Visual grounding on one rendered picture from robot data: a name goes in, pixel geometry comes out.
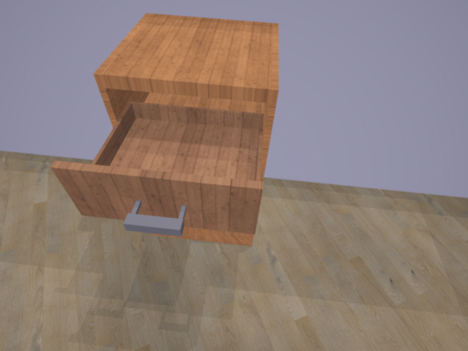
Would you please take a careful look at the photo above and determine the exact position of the cabinet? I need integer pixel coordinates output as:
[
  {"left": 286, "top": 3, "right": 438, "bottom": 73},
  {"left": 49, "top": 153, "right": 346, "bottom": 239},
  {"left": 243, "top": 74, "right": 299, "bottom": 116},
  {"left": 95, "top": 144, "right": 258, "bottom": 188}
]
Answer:
[{"left": 94, "top": 13, "right": 279, "bottom": 246}]

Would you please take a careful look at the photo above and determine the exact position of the drawer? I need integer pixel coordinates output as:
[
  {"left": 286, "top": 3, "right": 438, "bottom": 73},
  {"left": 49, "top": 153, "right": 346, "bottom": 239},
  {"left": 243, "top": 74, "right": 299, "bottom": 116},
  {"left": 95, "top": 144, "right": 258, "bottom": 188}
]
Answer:
[{"left": 50, "top": 102, "right": 264, "bottom": 234}]

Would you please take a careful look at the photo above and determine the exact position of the handle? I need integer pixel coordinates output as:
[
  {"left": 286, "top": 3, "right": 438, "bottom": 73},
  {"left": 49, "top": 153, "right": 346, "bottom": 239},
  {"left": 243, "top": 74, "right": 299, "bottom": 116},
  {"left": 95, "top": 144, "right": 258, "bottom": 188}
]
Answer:
[{"left": 124, "top": 200, "right": 186, "bottom": 236}]

